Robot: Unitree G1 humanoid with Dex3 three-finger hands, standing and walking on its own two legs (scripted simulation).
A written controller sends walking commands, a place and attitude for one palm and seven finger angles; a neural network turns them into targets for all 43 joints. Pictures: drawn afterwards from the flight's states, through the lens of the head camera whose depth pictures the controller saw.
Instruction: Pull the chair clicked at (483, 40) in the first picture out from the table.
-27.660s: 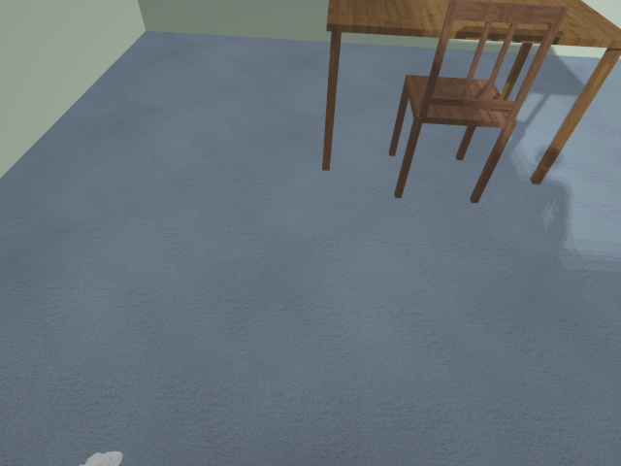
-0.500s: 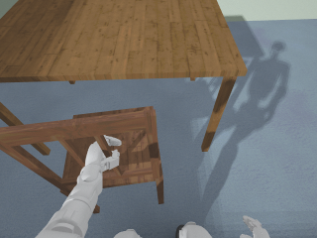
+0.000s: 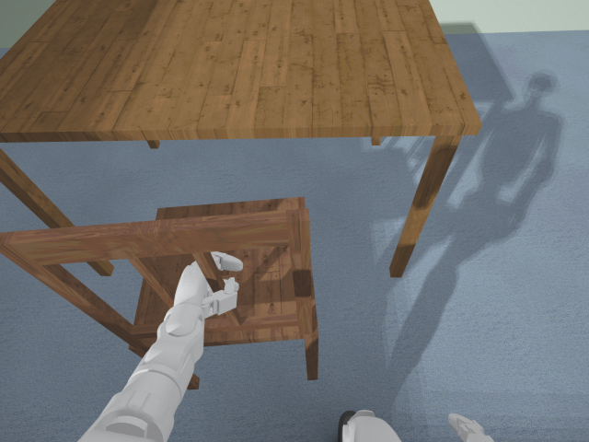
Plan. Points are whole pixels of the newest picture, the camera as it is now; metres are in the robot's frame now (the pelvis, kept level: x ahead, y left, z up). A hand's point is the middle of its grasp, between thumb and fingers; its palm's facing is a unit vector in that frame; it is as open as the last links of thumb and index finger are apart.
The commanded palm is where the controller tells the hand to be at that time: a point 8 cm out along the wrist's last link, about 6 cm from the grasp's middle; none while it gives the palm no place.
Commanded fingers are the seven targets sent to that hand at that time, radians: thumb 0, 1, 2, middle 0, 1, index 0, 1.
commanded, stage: step backward, pulling the chair out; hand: left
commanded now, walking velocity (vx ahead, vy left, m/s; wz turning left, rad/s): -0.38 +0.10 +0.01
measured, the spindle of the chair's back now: (169, 295) +0.34 +0.23 -0.08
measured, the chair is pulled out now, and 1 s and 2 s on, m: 0.20 0.31 0.50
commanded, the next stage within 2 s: stop walking, hand still on the chair in 1.94 s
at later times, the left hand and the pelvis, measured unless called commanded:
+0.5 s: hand (231, 307) +0.31 +0.11 -0.05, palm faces +0.02 -0.98 -0.18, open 5.0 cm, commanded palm +0.29 +0.16 -0.04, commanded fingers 0.00 0.90 0.90 -0.50 -1.45 -0.50 -1.45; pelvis -0.03 -0.01 +0.02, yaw -2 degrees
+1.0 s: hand (216, 374) +0.21 +0.12 -0.04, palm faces -0.09 -0.99 -0.14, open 4.8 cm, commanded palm +0.22 +0.17 -0.05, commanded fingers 0.00 0.90 0.90 -0.50 -1.45 -0.50 -1.45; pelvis -0.10 +0.03 +0.01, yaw -3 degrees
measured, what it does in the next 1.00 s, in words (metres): walks backwards: right foot, then left foot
